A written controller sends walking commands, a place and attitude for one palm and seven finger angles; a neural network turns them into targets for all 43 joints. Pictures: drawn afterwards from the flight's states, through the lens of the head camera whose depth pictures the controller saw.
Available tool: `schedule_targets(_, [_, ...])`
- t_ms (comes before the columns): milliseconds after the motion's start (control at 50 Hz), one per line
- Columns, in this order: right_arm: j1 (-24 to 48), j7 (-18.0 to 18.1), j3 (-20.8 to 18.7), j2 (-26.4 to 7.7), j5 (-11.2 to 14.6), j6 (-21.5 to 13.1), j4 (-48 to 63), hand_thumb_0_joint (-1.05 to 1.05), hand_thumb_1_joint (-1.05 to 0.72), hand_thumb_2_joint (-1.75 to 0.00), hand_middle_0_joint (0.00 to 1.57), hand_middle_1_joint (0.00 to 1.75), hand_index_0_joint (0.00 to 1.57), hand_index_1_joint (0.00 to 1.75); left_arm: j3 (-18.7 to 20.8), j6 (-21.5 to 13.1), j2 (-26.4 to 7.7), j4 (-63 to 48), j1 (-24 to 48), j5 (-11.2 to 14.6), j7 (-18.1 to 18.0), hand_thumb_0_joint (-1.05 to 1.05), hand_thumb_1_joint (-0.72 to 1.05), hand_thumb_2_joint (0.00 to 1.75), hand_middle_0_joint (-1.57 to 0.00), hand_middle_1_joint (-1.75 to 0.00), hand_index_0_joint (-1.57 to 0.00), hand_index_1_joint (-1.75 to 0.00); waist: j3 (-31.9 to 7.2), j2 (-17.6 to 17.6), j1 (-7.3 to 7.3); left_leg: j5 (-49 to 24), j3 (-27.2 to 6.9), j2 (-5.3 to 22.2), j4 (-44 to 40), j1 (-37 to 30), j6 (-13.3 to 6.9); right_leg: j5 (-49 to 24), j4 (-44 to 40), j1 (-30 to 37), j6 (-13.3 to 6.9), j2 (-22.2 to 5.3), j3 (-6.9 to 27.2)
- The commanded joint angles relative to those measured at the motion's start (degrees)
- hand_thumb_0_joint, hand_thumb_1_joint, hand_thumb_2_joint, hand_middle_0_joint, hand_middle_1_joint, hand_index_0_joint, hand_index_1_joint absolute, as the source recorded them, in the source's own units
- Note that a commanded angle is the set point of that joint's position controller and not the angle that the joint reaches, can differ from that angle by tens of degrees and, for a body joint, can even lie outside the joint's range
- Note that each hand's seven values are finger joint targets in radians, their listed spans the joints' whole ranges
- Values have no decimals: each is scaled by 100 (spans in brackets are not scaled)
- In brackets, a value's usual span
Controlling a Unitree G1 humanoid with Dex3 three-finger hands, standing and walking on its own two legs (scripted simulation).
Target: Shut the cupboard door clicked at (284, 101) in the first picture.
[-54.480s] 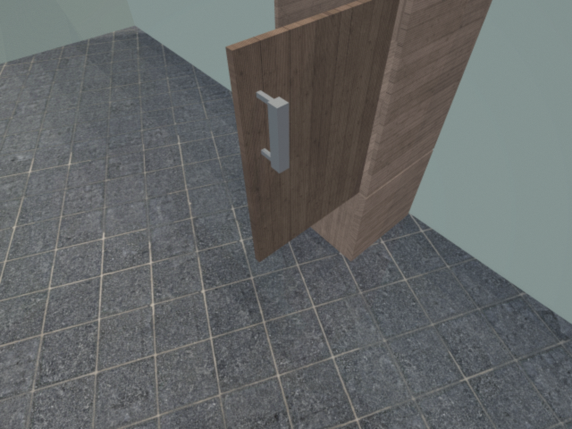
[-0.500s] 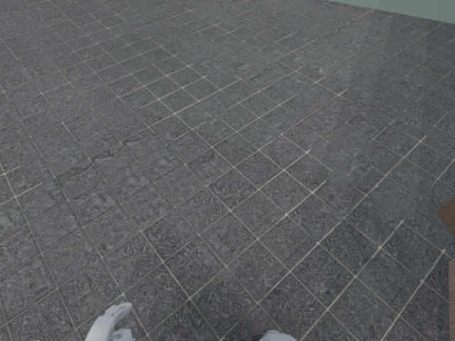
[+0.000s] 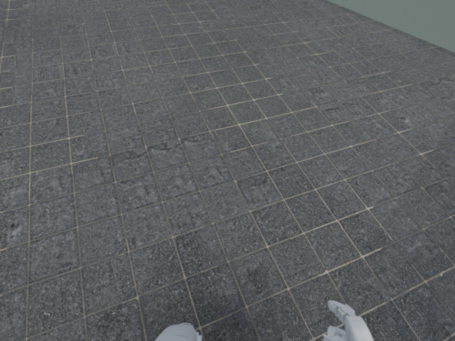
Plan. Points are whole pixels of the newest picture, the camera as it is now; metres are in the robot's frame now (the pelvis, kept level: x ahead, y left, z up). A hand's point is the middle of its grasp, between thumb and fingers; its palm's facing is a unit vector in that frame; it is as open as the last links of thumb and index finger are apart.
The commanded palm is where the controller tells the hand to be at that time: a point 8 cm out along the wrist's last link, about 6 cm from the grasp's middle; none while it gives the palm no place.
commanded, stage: turn to face it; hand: left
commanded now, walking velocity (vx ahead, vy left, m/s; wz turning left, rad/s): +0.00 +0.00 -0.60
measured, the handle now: out of the picture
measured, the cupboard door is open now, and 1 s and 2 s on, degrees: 39 39 39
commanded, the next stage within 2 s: none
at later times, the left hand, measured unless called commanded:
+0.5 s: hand (145, 340) +0.13 +0.16 -0.14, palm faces -0.24 -0.92 -0.30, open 7.4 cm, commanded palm none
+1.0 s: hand (180, 275) +0.25 +0.13 -0.15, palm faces -0.54 -0.82 -0.20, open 7.4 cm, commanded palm none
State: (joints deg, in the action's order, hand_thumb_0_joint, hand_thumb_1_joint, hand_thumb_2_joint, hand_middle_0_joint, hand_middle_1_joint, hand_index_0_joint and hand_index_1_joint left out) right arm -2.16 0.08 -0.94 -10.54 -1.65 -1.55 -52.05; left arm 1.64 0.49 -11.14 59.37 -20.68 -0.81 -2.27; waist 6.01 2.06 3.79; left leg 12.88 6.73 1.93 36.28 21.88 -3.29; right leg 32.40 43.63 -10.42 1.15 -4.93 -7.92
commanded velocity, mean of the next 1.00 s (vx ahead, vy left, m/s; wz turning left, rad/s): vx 0.00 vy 0.00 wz -0.60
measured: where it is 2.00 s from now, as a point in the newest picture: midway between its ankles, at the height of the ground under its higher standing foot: outside the picture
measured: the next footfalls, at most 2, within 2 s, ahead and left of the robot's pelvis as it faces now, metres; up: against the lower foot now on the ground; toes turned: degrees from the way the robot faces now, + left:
right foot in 0.38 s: +0.03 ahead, -0.14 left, +0.00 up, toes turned -18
left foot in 0.78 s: +0.13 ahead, +0.09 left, +0.00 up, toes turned -26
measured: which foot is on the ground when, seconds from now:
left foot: down 0.00-0.38, up 0.40-0.76, down 0.78-1.00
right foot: up 0.00-0.36, down 0.38-0.78, up 0.80-1.00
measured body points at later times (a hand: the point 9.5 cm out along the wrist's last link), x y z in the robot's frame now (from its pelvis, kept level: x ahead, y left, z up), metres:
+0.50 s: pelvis +0.01 -0.03 +0.01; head +0.04 -0.06 +0.46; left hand +0.14 +0.21 -0.12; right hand +0.00 -0.31 -0.14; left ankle +0.04 +0.10 -0.66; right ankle -0.01 -0.12 -0.72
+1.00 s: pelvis +0.05 +0.01 +0.02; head +0.10 +0.00 +0.47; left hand +0.28 +0.17 -0.13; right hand -0.03 -0.23 -0.11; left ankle +0.10 +0.11 -0.72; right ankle -0.05 -0.09 -0.65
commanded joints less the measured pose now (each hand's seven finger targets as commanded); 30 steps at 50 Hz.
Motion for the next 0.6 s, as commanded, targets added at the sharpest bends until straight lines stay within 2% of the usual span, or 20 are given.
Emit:
schedule_targets(0, [-820, 230, -219, -1182, 6, 112, 83, 0, -90, -90, 20, 30, 20, 30, 149, 72, -408, -438, 85, -5, 65, 0, 90, 90, -20, -30, -20, -30, -880, -1524, -568, -2686, -1549, 2188, -1567, -1606, -857, 317, 1850, -1559, 2, 0, 823])
schedule_targets(20, [-724, 234, -185, -1050, -2, 149, 132, 0, -90, -90, 20, 30, 20, 30, 219, 121, -478, -456, 183, -18, 113, 0, 90, 90, -20, -30, -20, -30, -709, -1262, -551, -2207, -1339, 2081, -1668, -1265, -775, 57, 1923, -1508, 3, 4, 877])
schedule_targets(40, [-621, 238, -175, -1021, -4, 173, 169, 0, -90, -90, 20, 30, 20, 30, 267, 171, -443, -460, 132, -28, 154, 0, 90, 90, -20, -30, -20, -30, -632, -1032, -457, -1645, -1177, 2028, -1800, -1075, -713, -127, 1956, -1487, 11, 33, 837])
schedule_targets(80, [-479, 215, -225, -1073, -6, 218, 226, 0, -90, -90, 20, 30, 20, 30, 323, 247, -331, -486, 24, -48, 218, 0, 90, 90, -20, -30, -20, -30, -575, -747, -362, -302, -962, 1989, -2071, -691, -594, -347, 1818, -1361, 33, 56, 640])
schedule_targets(140, [-370, 193, -307, -1054, -7, 261, 247, 0, -90, -90, 20, 30, 20, 30, 396, 311, -240, -603, 5, -65, 276, 0, 90, 90, -20, -30, -20, -30, -556, -947, -291, 668, -703, 1951, -2260, -524, -493, -673, 1470, -1343, 59, 100, 461])
schedule_targets(220, [-443, 168, -406, -1074, -5, 286, 182, 0, -90, -90, 20, 30, 20, 30, 444, 293, -219, -826, 222, -63, 322, 0, 90, 90, -20, -30, -20, -30, -582, -1173, -325, 910, -445, 1981, -2150, -666, -434, -877, 657, -1258, 53, 171, 307])
schedule_targets(260, [-544, 155, -471, -1081, -9, 286, 171, 0, -90, -90, 20, 30, 20, 30, 460, 254, -210, -913, 295, -80, 332, 0, 90, 90, -20, -30, -20, -30, -682, -1120, -363, 784, -331, 2055, -1906, -763, -405, -989, 140, -1041, 23, 220, 249])
schedule_targets(300, [-594, 129, -492, -1119, 11, 293, 145, 0, -90, -90, 20, 30, 20, 30, 470, 212, -284, -929, 213, -92, 331, 0, 90, 90, -20, -30, -20, -30, -740, -900, -276, 684, -149, 1969, -1481, -641, -257, -1431, -563, -611, -21, 335, 162])
schedule_targets(320, [-562, 121, -495, -1093, 24, 290, 170, 0, -90, -90, 20, 30, 20, 30, 493, 193, -350, -907, 29, -92, 324, 0, 90, 90, -20, -30, -20, -30, -843, -704, -139, 586, 35, 1826, -1045, -477, -109, -1853, -1138, -203, -76, 345, 215])
schedule_targets(340, [-510, 99, -476, -933, 59, 293, 214, 0, -90, -90, 20, 30, 20, 30, 536, 150, -633, -868, -166, -122, 297, 0, 90, 90, -20, -30, -20, -30, -825, -39, 1, 797, 402, 1394, -153, -135, 172, -2130, -1888, 95, -256, 0, 873])
schedule_targets(360, [-486, 68, -392, -497, 83, 300, 427, 0, -90, -90, 20, 30, 20, 30, 613, 57, -1247, -927, -163, -186, 228, 0, 90, 90, -20, -30, -20, -30, -709, 1743, 68, 2077, 745, 466, 1253, 976, 577, -3013, -2737, 398, -816, -1283, 2965])
schedule_targets(380, [-271, 77, -370, -627, 55, 354, 587, 0, -90, -90, 20, 30, 20, 30, 621, 59, -1514, -919, -272, -99, 181, 0, 90, 90, -20, -30, -20, -30, -597, 1525, 203, 2380, -34, 187, 2390, 1246, 602, -3529, -2912, 73, -1347, -1788, 3529])
schedule_targets(400, [-276, 59, -390, -619, 58, 384, 587, 0, -90, -90, 20, 30, 20, 30, 613, 87, -1468, -983, -92, -92, 141, 0, 90, 90, -20, -30, -20, -30, -463, 820, 43, 1987, -419, 307, 2806, 1327, 586, -3103, -2899, -119, -1477, -1727, 3299])
schedule_targets(420, [-237, 76, -392, -599, 60, 380, 567, 0, -90, -90, 20, 30, 20, 30, 625, 58, -1310, -1022, 247, -109, 87, 0, 90, 90, -20, -30, -20, -30, -467, 1042, -106, 1680, -592, 314, 3006, 1691, 604, -3168, -2788, 102, -1416, -1431, 3324])
schedule_targets(440, [-343, 86, -403, -705, 60, 365, 498, 0, -90, -90, 20, 30, 20, 30, 567, 53, -1193, -1067, 490, -88, 87, 0, 90, 90, -20, -30, -20, -30, -556, 966, -214, 1311, -713, 346, 3093, 1680, 659, -3287, -2633, 229, -1310, -1219, 2997])
schedule_targets(460, [-479, 77, -400, -751, 63, 351, 429, 0, -90, -90, 20, 30, 20, 30, 514, 44, -1104, -1123, 641, -60, 103, 0, 90, 90, -20, -30, -20, -30, -691, 700, -298, 1007, -734, 356, 3048, 1516, 707, -3469, -2526, 305, -1194, -1015, 2588])
schedule_targets(480, [-581, 67, -394, -723, 63, 350, 396, 0, -90, -90, 20, 30, 20, 30, 499, 35, -1086, -1172, 684, -56, 116, 0, 90, 90, -20, -30, -20, -30, -838, 482, -342, 873, -681, 315, 2916, 1282, 744, -3489, -2458, 237, -1129, -896, 2404])
schedule_targets(520, [-701, 62, -363, -690, 56, 342, 342, 0, -90, -90, 20, 30, 20, 30, 493, 18, -1116, -1181, 690, -58, 124, 0, 90, 90, -20, -30, -20, -30, -1017, 364, -334, 760, -615, 233, 2540, 1097, 786, -3651, -2367, 456, -1063, -739, 2236])
schedule_targets(560, [-585, 83, -349, -690, 63, 340, 419, 0, -90, -90, 20, 30, 20, 30, 501, 25, -1183, -1139, 551, -62, 139, 0, 90, 90, -20, -30, -20, -30, -938, 361, -246, 901, -594, 153, 2144, 1013, 817, -3790, -2344, 481, -1134, -746, 2400])
schedule_targets(580, [-561, 96, -334, -700, 72, 331, 448, 0, -90, -90, 20, 30, 20, 30, 507, 34, -1217, -1119, 528, -68, 141, 0, 90, 90, -20, -30, -20, -30, -916, 498, -216, 994, -596, 145, 1927, 971, 822, -3813, -2330, 486, -1191, -787, 2504])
